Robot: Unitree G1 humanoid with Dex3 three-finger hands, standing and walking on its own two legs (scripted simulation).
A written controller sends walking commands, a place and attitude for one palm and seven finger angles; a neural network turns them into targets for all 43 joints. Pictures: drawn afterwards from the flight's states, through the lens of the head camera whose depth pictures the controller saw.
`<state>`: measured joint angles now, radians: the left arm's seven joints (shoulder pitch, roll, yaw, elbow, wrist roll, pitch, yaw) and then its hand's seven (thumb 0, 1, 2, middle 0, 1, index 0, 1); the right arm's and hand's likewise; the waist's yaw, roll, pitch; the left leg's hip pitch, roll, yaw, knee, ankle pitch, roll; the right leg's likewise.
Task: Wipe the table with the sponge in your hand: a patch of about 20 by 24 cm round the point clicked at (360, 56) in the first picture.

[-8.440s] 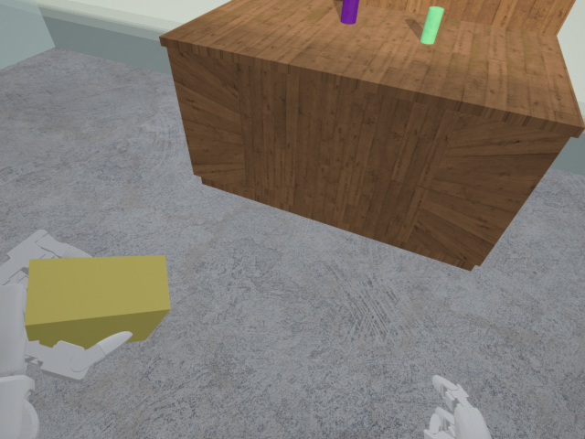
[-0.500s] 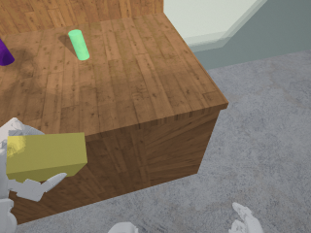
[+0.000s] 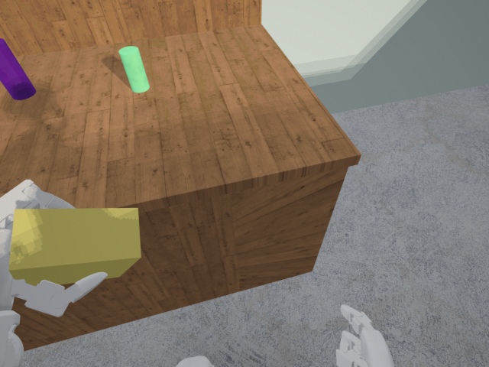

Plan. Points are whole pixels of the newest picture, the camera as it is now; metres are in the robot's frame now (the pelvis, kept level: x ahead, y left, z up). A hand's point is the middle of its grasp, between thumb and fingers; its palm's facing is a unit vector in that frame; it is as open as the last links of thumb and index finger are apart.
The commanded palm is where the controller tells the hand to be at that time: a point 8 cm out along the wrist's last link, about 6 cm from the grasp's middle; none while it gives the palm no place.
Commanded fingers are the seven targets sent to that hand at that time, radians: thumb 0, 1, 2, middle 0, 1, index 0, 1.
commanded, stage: come to a stop and stand still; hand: left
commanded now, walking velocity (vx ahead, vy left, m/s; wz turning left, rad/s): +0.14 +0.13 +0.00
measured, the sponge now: (94, 248) +0.22 +0.20 +0.16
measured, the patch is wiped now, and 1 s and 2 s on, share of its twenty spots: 0.00 0.00 0.00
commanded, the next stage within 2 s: look again from close up in 0.94 s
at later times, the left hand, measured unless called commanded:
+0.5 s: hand (19, 289) +0.16 +0.26 +0.17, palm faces +0.43 -0.80 -0.41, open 10.1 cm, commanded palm +0.11 +0.29 +0.19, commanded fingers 0.00 0.10 1.30 -1.20 -1.60 -1.20 -1.60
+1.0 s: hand (14, 283) +0.17 +0.27 +0.16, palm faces +0.40 -0.83 -0.39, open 10.1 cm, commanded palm +0.12 +0.31 +0.19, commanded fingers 0.00 0.10 1.30 -1.20 -1.60 -1.20 -1.60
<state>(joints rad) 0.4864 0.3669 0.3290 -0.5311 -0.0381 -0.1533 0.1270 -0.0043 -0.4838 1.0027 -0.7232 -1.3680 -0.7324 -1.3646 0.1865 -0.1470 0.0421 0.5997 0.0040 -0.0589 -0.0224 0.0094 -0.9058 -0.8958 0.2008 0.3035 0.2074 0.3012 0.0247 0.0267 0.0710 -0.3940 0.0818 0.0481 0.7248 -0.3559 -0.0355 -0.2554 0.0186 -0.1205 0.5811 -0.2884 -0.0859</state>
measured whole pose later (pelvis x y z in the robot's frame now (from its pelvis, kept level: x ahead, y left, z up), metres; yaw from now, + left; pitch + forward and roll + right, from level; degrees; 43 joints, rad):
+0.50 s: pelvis -0.04 +0.01 +0.01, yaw +1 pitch -2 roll +1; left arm 0.46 0.36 0.32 -0.43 -0.01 -0.19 0.15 0.00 -0.48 1.00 -0.72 -1.37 -0.73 -1.36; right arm 0.23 -0.21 0.01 0.60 0.00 -0.08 -0.07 0.01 -0.91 -0.90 0.19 0.30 0.20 0.30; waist 0.02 -0.01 0.02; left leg -0.20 0.03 0.07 0.51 -0.27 -0.01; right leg -0.28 0.01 -0.11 0.50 -0.18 -0.06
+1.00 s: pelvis -0.04 +0.03 +0.01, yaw +0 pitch -2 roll +0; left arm 0.47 0.34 0.31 -0.44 -0.01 -0.18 0.15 0.00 -0.48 1.00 -0.72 -1.37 -0.73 -1.36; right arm 0.23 -0.20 0.03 0.63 0.00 -0.08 -0.06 0.01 -0.91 -0.90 0.20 0.30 0.21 0.30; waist 0.02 0.00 0.04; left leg -0.21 0.01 0.07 0.50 -0.26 0.02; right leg -0.28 0.01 -0.08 0.45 -0.14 -0.04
